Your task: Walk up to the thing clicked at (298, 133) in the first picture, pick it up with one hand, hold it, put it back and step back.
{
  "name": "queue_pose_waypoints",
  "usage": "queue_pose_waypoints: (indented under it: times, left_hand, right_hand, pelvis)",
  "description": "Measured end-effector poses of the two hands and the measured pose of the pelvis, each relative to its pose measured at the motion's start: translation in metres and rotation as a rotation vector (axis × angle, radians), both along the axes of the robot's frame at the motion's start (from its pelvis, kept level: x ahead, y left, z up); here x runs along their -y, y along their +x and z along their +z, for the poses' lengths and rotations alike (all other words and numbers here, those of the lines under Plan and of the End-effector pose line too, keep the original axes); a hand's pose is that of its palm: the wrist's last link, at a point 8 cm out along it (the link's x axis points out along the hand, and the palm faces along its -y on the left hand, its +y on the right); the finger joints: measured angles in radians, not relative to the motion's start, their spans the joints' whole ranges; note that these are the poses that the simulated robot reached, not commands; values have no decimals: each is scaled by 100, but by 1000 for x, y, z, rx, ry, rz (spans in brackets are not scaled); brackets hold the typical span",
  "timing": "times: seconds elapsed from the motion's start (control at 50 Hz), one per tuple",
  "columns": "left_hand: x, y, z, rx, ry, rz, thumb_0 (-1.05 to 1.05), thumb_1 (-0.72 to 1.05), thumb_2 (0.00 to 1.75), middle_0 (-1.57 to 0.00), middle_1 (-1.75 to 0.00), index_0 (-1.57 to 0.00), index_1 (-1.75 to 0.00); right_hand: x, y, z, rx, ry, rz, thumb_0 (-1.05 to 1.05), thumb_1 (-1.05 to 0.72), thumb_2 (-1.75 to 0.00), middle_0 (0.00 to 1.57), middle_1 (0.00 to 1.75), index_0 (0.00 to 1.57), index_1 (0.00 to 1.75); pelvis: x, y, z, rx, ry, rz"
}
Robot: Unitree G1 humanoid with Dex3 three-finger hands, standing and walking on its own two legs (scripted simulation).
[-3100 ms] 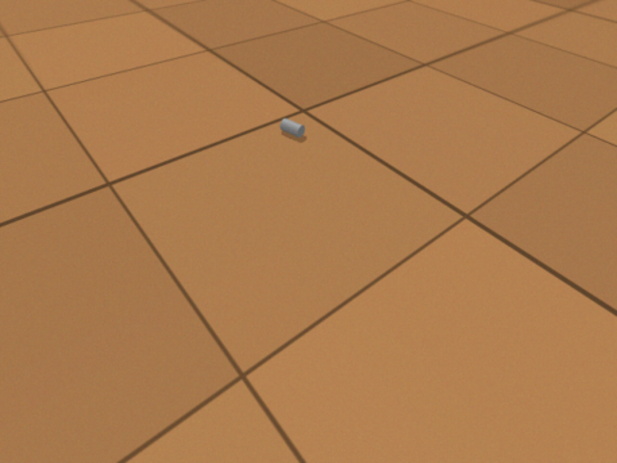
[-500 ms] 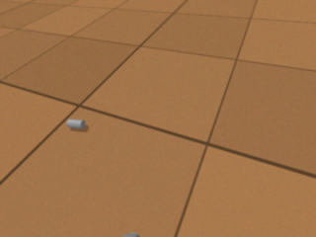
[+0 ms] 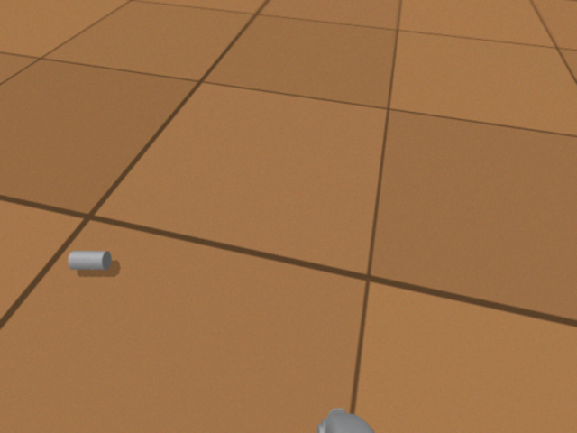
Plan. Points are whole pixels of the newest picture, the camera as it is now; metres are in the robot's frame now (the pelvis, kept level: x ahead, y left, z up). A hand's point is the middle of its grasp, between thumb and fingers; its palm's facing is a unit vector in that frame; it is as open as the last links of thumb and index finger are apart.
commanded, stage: walk up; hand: left
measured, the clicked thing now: (90, 260) +0.95 +0.71 -0.73
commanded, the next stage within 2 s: none
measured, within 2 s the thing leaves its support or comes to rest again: neither
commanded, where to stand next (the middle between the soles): +0.48 +0.45 m, yaw -6 degrees
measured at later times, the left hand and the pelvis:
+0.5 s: hand out of the picture +0.18 +0.44 -0.13, palm faces -0.02 -0.84 -0.54, open 7.4 cm; pelvis +0.12 +0.13 -0.02, yaw -1 degrees
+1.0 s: hand out of the picture +0.33 +0.55 -0.14, palm faces -0.06 -0.84 -0.54, open 7.4 cm; pelvis +0.24 +0.26 -0.03, yaw -4 degrees
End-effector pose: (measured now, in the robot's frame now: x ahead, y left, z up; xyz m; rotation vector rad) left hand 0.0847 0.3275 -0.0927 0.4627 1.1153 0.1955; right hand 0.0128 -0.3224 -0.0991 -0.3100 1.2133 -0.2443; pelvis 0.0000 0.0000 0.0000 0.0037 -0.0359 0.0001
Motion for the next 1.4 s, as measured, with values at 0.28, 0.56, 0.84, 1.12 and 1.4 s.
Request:
queue_pose_waypoints:
  times: [0.28, 0.56, 0.84, 1.12, 1.4]
  left_hand:
    - [-41, 91, 25, 147, 81, 22, 0, 90, 90, -21, -30, -21, -30]
    - [-192, 95, -9, -14, 111, 59, 1, 89, 90, -21, -30, -21, -30]
    - [-229, 203, -11, -26, 12, -33, 1, 90, 90, -20, -30, -20, -30]
    - [-309, 233, 19, 54, 132, 37, 0, 89, 90, -21, -30, -21, -30]
    - [-469, 289, -28, -60, 151, 43, 1, 90, 90, -20, -30, -20, -30]
  right_hand:
    - [-64, 96, -45, -8, 111, 42, 1, -90, -89, 20, 30, 20, 30]
    - [-130, 192, -16, 54, -46, 72, 1, -91, -89, 20, 30, 20, 30]
    - [-230, 181, -14, -44, -6, -36, 1, -90, -89, 20, 30, 20, 30]
    - [-304, 299, -46, 40, 77, 60, 1, -90, -89, 20, 30, 20, 30]
    - [-401, 333, -24, 65, -75, -11, 0, -91, -89, 20, 30, 20, 30]
  pelvis:
    - [-45, 78, -11, 30, -18, -19]
    - [-159, 139, -30, 6, -42, -12]
    - [-235, 203, -11, 7, -9, -52]
    - [-298, 258, -19, 31, -30, -54]
    - [-428, 317, -43, 16, -20, -76]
